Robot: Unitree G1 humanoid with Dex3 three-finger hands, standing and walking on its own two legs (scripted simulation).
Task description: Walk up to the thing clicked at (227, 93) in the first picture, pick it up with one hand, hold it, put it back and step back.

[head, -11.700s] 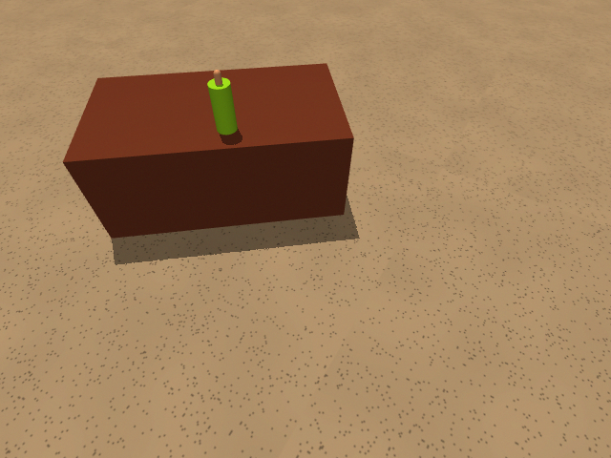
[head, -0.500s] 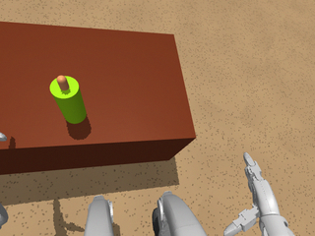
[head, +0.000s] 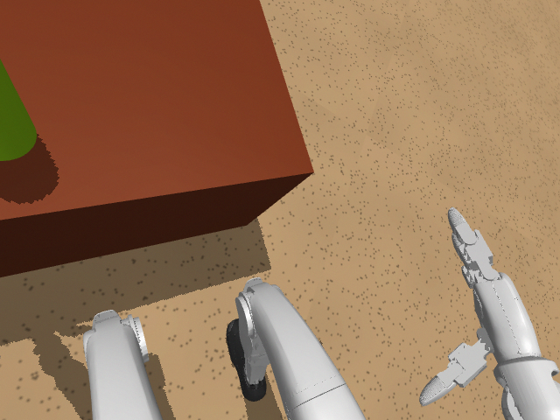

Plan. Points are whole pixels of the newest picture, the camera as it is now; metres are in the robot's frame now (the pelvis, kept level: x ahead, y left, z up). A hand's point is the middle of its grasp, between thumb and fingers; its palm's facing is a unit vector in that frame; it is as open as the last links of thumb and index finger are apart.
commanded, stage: close in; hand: left
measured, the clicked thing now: out of the picture +0.54 +0.24 -0.02
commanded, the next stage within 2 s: rest palm in 0.40 s
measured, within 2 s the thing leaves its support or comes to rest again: leaves its support in 1.86 s
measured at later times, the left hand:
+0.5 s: hand out of the picture +0.50 +0.24 -0.06, palm faces +0.28 -0.96 +0.01, open 17.7 cm
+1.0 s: hand out of the picture +0.54 +0.25 -0.06, palm faces +0.29 -0.96 -0.01, open 16.0 cm
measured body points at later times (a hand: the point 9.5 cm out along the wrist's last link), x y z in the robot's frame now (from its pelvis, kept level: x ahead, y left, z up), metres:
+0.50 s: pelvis +0.00 +0.00 +0.00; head +0.19 +0.08 +0.39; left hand +0.48 +0.29 -0.05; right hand +0.19 -0.24 +0.13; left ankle +0.06 +0.13 -0.52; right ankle +0.07 -0.15 -0.52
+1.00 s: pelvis +0.00 +0.00 -0.01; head +0.21 +0.09 +0.38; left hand +0.51 +0.30 -0.05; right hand +0.19 -0.24 +0.12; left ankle +0.06 +0.13 -0.52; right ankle +0.07 -0.15 -0.52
